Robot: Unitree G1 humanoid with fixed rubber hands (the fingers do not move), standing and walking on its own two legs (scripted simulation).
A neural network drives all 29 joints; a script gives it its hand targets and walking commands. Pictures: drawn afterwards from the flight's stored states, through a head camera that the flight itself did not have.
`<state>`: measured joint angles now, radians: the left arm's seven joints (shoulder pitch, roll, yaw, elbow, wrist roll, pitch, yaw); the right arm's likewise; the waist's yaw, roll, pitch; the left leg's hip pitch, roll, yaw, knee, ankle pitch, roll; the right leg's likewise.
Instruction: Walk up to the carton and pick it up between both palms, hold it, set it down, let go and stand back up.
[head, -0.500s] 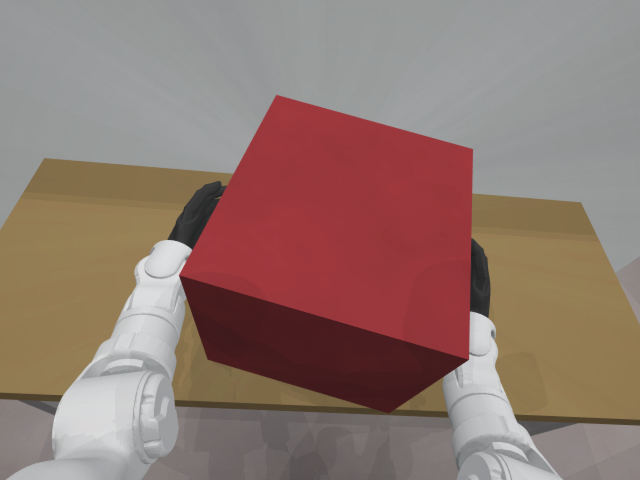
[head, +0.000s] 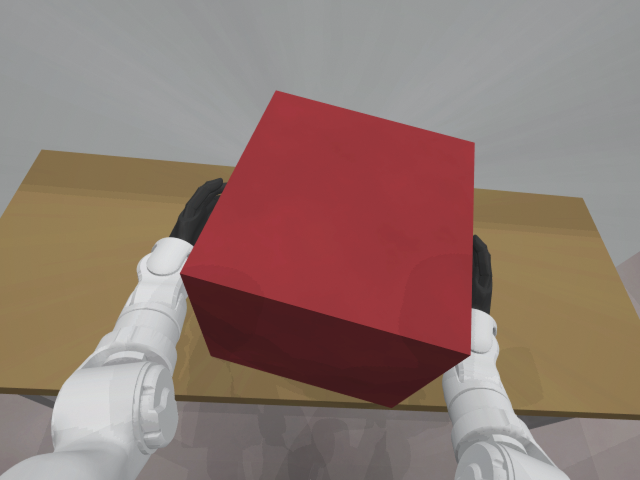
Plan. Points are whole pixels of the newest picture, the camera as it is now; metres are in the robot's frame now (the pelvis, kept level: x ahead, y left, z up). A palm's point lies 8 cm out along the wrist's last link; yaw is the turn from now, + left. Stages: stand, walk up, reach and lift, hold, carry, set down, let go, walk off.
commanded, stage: set down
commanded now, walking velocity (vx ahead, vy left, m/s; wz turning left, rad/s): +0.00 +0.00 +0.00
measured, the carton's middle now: (335, 254) +0.42 -0.03 -0.01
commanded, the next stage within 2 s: none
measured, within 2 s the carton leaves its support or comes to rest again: neither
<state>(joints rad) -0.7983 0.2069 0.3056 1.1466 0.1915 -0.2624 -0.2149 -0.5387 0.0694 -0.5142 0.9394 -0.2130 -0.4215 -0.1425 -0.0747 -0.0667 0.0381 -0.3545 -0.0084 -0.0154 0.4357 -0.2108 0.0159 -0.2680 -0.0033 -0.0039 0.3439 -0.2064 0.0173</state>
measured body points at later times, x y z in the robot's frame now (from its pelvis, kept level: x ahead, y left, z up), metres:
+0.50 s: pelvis -0.01 +0.01 +0.00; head +0.08 +0.04 +0.44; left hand +0.44 +0.16 +0.02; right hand +0.35 -0.21 +0.01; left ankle +0.00 +0.10 -0.74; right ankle -0.03 -0.14 -0.74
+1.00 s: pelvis -0.01 +0.04 -0.02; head +0.10 +0.05 +0.42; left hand +0.46 +0.18 +0.01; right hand +0.36 -0.22 -0.02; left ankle +0.00 +0.10 -0.74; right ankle -0.03 -0.14 -0.74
